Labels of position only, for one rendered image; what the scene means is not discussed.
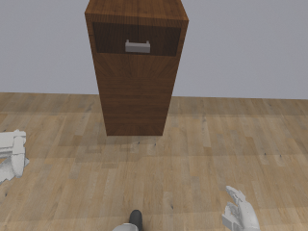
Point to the robot right hand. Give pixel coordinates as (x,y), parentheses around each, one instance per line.
(242,216)

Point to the left robot foot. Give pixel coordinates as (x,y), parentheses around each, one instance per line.
(136,219)

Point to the handle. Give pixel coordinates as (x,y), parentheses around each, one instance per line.
(137,47)

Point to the robot left hand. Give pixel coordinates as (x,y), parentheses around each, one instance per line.
(12,148)

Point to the cabinet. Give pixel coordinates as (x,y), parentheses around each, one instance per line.
(135,90)

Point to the drawer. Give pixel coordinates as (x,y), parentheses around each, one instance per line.
(111,38)

